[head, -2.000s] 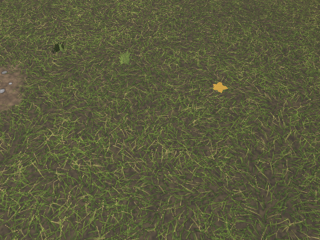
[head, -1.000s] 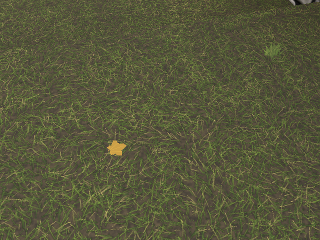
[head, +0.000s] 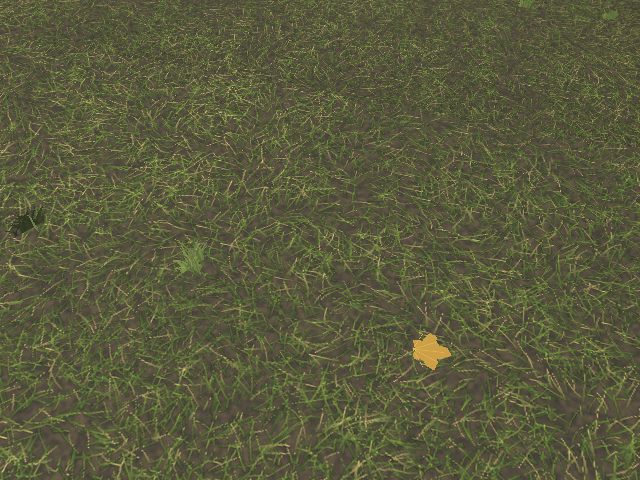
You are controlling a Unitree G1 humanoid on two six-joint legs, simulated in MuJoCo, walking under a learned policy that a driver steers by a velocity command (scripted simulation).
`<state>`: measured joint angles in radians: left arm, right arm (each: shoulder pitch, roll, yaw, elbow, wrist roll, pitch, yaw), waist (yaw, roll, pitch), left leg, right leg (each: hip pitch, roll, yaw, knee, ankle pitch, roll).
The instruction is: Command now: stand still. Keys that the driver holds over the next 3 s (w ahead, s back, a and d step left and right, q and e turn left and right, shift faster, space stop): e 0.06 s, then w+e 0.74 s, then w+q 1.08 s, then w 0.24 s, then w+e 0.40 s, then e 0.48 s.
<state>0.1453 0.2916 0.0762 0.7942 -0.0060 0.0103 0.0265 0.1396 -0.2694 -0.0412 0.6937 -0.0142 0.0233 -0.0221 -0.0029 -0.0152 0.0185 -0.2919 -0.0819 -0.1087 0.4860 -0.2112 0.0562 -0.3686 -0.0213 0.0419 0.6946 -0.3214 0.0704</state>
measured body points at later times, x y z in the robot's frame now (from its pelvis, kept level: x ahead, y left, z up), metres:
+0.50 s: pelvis +0.09 -0.04 +0.00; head +0.12 -0.04 +0.45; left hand +0.33 +0.16 -0.09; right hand +0.03 -0.33 -0.11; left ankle +0.02 +0.09 -0.74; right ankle +0.15 -0.22 -0.68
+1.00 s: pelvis +0.31 -0.21 +0.01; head +0.33 -0.23 +0.46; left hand +0.51 +0.00 -0.10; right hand +0.35 -0.52 -0.09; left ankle +0.55 -0.11 -0.66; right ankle +0.26 -0.25 -0.74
